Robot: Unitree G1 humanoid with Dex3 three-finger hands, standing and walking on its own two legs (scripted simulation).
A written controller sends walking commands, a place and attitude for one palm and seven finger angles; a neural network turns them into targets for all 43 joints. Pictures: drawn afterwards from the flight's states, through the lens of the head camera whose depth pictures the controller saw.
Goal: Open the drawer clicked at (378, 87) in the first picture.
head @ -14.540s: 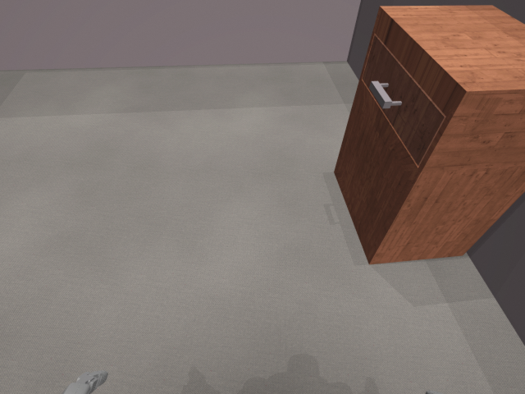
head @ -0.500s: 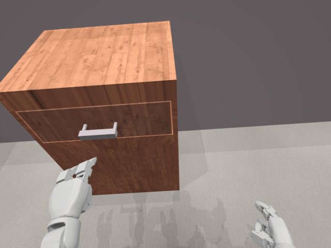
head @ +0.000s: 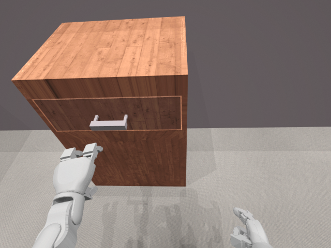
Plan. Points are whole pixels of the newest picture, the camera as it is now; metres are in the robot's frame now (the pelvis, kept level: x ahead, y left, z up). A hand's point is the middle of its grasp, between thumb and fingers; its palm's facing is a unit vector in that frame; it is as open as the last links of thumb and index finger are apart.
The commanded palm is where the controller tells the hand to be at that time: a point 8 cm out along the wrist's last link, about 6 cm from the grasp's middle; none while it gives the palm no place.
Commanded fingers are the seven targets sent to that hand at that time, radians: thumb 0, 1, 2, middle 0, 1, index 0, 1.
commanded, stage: raise the hand with hooked fingers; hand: left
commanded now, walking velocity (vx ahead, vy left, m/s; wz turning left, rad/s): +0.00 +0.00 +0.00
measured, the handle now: (109, 121) +0.55 +0.28 -0.08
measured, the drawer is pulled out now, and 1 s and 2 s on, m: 0.00 0.00 0.00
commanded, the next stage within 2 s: move the hooked fingers above the handle in 1.10 s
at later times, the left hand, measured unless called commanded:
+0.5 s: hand (70, 150) +0.32 +0.27 +0.07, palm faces +0.07 -0.10 -0.99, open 13.5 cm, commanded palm +0.29 +0.27 +0.13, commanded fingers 0.00 -0.50 0.30 -0.30 -1.20 -0.30 -1.20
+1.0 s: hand (65, 144) +0.32 +0.28 +0.09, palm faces +0.00 -0.10 -1.00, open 13.8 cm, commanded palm +0.30 +0.28 +0.15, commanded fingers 0.00 -0.50 0.30 -0.30 -1.20 -0.30 -1.20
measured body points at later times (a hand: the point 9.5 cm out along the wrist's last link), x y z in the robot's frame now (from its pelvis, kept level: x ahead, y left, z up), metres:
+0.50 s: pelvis +0.03 +0.04 +0.02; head +0.05 +0.01 +0.46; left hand +0.31 +0.27 +0.13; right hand +0.25 -0.17 -0.08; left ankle +0.01 +0.12 -0.71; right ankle +0.02 -0.07 -0.71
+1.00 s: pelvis +0.03 +0.04 +0.02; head +0.07 +0.01 +0.47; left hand +0.32 +0.28 +0.14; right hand +0.21 -0.19 -0.10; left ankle +0.01 +0.12 -0.71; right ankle +0.02 -0.07 -0.71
